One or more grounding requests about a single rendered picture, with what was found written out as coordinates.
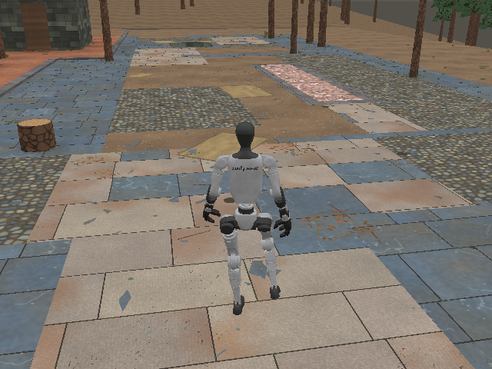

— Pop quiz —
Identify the left robot forearm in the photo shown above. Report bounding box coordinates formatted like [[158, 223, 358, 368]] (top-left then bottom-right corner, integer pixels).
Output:
[[204, 185, 217, 212]]

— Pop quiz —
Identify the robot left hand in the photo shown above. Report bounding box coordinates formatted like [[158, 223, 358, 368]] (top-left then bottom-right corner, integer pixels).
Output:
[[203, 209, 221, 223]]

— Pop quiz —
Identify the left robot upper arm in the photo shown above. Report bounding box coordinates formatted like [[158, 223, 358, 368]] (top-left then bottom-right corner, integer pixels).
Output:
[[209, 155, 230, 197]]

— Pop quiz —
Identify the robot right hand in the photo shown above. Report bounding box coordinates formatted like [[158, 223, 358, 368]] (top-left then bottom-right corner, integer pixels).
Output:
[[274, 219, 291, 238]]

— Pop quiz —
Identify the right robot upper arm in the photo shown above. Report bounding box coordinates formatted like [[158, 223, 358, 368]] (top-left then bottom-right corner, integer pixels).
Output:
[[261, 155, 282, 198]]

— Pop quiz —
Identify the robot right foot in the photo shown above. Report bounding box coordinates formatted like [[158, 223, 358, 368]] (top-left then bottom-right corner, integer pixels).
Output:
[[270, 286, 281, 299]]

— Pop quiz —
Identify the right robot forearm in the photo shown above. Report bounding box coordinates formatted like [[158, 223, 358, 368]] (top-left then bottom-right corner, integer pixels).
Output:
[[274, 186, 290, 221]]

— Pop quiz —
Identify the robot head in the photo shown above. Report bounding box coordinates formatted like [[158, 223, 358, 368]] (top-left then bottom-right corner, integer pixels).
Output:
[[232, 121, 258, 159]]

